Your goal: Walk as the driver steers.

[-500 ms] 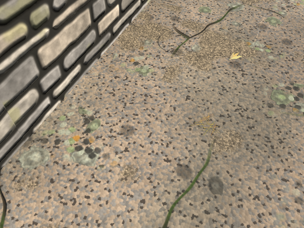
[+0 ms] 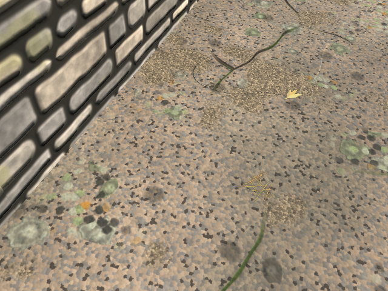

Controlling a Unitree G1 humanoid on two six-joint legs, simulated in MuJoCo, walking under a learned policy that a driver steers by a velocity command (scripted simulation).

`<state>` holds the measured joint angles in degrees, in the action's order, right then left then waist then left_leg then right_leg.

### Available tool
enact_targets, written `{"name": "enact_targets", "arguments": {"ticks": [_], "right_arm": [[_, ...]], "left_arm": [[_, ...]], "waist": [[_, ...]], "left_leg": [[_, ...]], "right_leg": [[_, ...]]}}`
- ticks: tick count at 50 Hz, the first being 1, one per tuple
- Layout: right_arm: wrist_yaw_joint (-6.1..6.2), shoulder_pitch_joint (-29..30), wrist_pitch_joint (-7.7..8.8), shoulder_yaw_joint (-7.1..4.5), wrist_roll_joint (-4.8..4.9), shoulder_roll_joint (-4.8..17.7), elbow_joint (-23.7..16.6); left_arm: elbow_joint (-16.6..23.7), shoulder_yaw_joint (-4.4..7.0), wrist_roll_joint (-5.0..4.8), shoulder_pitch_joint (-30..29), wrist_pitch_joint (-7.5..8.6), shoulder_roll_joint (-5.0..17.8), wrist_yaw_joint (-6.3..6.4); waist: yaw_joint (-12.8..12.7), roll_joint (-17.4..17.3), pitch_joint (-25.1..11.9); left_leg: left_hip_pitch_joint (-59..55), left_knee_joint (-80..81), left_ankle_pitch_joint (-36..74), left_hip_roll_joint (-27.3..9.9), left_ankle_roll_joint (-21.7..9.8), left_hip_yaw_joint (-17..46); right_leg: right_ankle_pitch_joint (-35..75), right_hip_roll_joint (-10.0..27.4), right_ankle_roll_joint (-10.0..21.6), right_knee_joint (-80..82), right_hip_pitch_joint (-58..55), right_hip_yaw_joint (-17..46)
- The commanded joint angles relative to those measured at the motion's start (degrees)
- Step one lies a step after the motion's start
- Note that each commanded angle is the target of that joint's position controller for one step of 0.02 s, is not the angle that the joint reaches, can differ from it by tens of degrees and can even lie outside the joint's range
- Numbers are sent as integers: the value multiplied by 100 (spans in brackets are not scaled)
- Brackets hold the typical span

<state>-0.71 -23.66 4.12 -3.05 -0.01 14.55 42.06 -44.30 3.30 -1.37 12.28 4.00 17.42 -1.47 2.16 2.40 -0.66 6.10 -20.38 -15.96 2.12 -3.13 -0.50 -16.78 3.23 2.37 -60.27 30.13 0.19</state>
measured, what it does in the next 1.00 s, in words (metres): walks ahead, turning right: right foot, then left foot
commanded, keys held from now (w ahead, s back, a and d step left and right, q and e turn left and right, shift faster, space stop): w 0.38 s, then w+e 0.24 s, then e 0.38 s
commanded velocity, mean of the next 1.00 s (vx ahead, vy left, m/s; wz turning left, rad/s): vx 0.39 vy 0.00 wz -0.23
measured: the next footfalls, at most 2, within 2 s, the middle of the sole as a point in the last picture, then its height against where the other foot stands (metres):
right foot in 0.30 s outside the picture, level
left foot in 0.78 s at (168, 260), level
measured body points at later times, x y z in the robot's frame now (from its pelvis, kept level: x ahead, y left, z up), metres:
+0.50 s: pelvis +0.27 -0.06 +0.00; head +0.30 -0.07 +0.45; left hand +0.35 +0.21 -0.12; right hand +0.40 -0.34 -0.11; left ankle +0.28 +0.10 -0.67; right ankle +0.30 -0.14 -0.74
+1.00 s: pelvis +0.48 -0.03 -0.01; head +0.53 -0.03 +0.44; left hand +0.67 +0.23 -0.12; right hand +0.57 -0.32 -0.10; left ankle +0.58 +0.07 -0.74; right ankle +0.44 -0.15 -0.67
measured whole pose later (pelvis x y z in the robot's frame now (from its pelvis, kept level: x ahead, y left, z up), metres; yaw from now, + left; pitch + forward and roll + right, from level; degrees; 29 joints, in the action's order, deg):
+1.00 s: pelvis +0.48 -0.03 -0.01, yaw -18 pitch +2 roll +1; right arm 0.5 -6.0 2.0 -2.5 -1.5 14.4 40.4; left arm -39.8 4.6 -1.1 13.6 -3.1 19.2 1.9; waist -0.8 1.6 4.2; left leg 20.0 -25.1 -6.6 -2.0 -1.1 -5.1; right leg -25.3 2.0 -4.6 -62.6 31.7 1.1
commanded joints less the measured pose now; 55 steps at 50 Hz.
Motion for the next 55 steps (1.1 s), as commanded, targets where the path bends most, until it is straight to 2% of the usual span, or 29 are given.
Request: {"name": "enact_targets", "arguments": {"ticks": [1, 5, 7, 10, 12, 14, 15, 16, 17, 18, 19, 20, 21, 24, 27, 31, 33, 36, 38, 39, 40, 41, 42, 43, 44, 46, 48, 50, 55], "right_arm": [[60, 36, 61, -180, 37, 809, -323], [135, -159, 18, -202, 42, 975, -139], [136, -321, 20, -221, 71, 1048, -14], [142, -325, -4, -246, 136, 1079, 139], [162, -246, -53, -283, 120, 1187, 181], [202, -146, -138, -258, 75, 1171, 171], [231, -252, -143, -146, -54, 917, 41], [148, -1165, -31, 90, 25, 48, -1], [115, -635, 84, -43, 183, 732, 72], [91, 100, 143, -129, 311, 1009, -143], [120, 443, 186, -102, 250, 976, -220], [144, 624, 195, -126, 108, 940, -242], [140, 490, 160, -136, 60, 875, -227], [158, 403, 46, -88, -15, 634, -226], [174, 1155, 55, -38, -78, 566, -488], [80, 2070, 174, 31, -18, 437, -678], [31, 2429, 219, 21, -4, 486, -787], [-18, 2400, 266, -88, -28, 729, -835], [10, 1764, 300, -176, -69, 899, -668], [57, 1219, 319, -242, -171, 1162, -623], [122, 794, 227, -300, -270, 1502, -647], [69, 637, 94, -288, -129, 1355, -607], [73, 893, -2, -209, -102, 992, -721], [111, 1187, -72, -137, -85, 765, -736], [119, 1500, -122, -84, -85, 651, -708], [119, 1892, -159, -121, -159, 745, -627], [132, 2037, -138, -172, -183, 816, -576], [167, 2087, -141, -220, -129, 901, -520], [173, 2099, -260, -314, 4, 1154, -383]], "left_arm": [[554, 28, 60, -743, 120, 243, -94], [785, -100, 42, -1480, 134, 20, -150], [878, -100, 12, -1744, 146, 80, -187], [976, -53, -2, -1854, 175, 245, -237], [920, 34, 29, -1524, 182, 434, -225], [527, 247, 43, -76, 132, 796, -113], [339, 337, 96, 959, 90, 1175, -30], [225, 376, 144, 1177, 106, 1537, -84], [227, 255, 56, 1047, 109, 947, -74], [250, 184, 49, 607, 107, 739, -34], [291, 149, 87, 238, 107, 650, -19], [315, 120, 155, 5, 119, 549, -36], [331, 88, 234, -112, 141, 455, -45], [262, 109, 109, -106, 213, 481, -38], [162, 173, 78, 137, 204, 674, 60], [45, 233, -1, 614, 96, 872, 153], [-37, 245, -14, 866, 3, 902, 181], [-39, 276, -19, 1002, -167, 920, 259], [120, 260, -15, 710, -227, 813, 297], [286, 173, 56, 650, -210, 539, 289], [344, 37, 183, 1360, -171, 53, 268], [355, 27, 38, 1952, -160, 357, 245], [302, 175, -64, 1618, -239, 807, 272], [422, 222, -68, 1054, -341, 882, 305], [463, 251, -33, 861, -463, 841, 339], [550, 234, -4, 921, -668, 586, 367], [647, 206, 24, 888, -738, 401, 372], [785, 178, 67, 653, -746, 351, 327], [1077, 212, 70, 162, -795, 514, 147]], "waist": [[55, -680, 442], [243, -713, 594], [299, -749, 690], [153, -768, 749], [-101, -879, 411], [-864, -905, -583], [-1177, -266, -1438], [-576, 1443, -2384], [-886, 927, -2054], [-836, 628, -987], [-645, 46, -528], [-463, -81, -213], [-236, 60, -179], [-25, 116, -21], [-190, -6, 281], [-547, -19, 310], [-666, 24, 362], [-554, 274, 67], [-156, 336, -281], [79, 52, -896], [-85, -1367, -1758], [-135, -2144, -2615], [-35, -1383, -2106], [-6, -999, -1435], [-122, -808, -963], [-403, -1085, -463], [-454, -1163, -396], [-408, -1043, -508], [-281, -1046, -520]], "left_leg": [[-845, 1198, 1451, -1430, -907, 1378], [-294, 1328, 1664, -1211, -790, 708], [-227, 1381, 1557, -1331, -789, 683], [-705, 1161, 2034, -1593, -673, 662], [-1049, 588, 3572, -1618, -530, 557], [-676, -1218, 5029, -1268, -265, 228], [687, -3055, 3199, -977, -77, 118], [2735, -5107, -1542, 196, 286, 472], [3385, -5687, -1626, -24, 226, 1045], [3770, -5695, -1134, -330, 167, 797], [3549, -5406, -595, -631, 129, 642], [3296, -5054, -279, -800, 143, 578], [2929, -4878, -65, -934, 141, 641], [2723, -4272, 55, -1002, 320, 529], [3021, -3140, 924, -978, 528, 482], [2509, -1560, 2097, -608, 646, 349], [2360, -1158, 2202, -410, 645, 339], [2009, -676, 1854, -213, 487, 472], [1049, -241, 2120, -249, 239, 379], [-172, -383, 3224, -869, -62, 735], [-2113, -1009, 5488, -2463, -779, 2099], [-2664, -836, 4648, -3140, -1407, 3390], [-2118, -539, 3623, -2756, -1247, 3001], [-1484, -400, 3182, -2443, -1043, 2284], [-753, -234, 3069, -2172, -978, 1781], [548, 239, 2570, -1823, -914, 1058], [864, 461, 2542, -1805, -1003, 648], [797, 482, 2590, -1913, -1056, 417], [672, 435, 1853, -2110, -938, 88]], "right_leg": [[700, 271, -174, 559, 1654, 64], [1770, 21, -349, 2157, 875, -171], [2020, -84, -300, 2554, 565, -198], [1857, -114, -47, 2939, 515, -83], [1503, -314, 154, 3008, -48, -217], [1451, -561, 466, 3022, -2088, -440], [1404, 543, 823, 2754, -3989, 832], [-335, 1928, 1830, 3636, -5644, 3991], [-1355, 1778, 1668, 4390, -5329, 4521], [-1137, 1604, 1390, 4487, -4452, 3529], [-453, 1409, 1247, 4581, -3537, 2861], [231, 1147, 1201, 4687, -2782, 2398], [625, 963, 1190, 4827, -2335, 2121], [1034, 800, 1377, 5197, -1729, 1694], [1251, 652, 1339, 5358, -1586, 1366], [1366, 418, 1048, 5130, -1585, 1059], [1890, 425, 978, 4753, -1759, 1137], [2394, 489, 710, 3890, -2316, 1526], [2609, 228, 412, 3043, -2239, 1576], [1938, -150, 164, 1989, -1712, 1411], [-1388, -795, -226, 186, -156, 819], [-2615, -748, -350, -1015, 583, 807], [-2096, -454, -483, -1502, 881, 880], [-1706, -311, -588, -1558, 1085, 607], [-1460, -147, -689, -1426, 987, 522], [-1100, -13, -756, -926, 269, 306], [-838, -3, -763, -434, -43, 145], [-470, 99, -686, 206, -252, 132], [-51, 82, -410, 1391, -853, -102]]}}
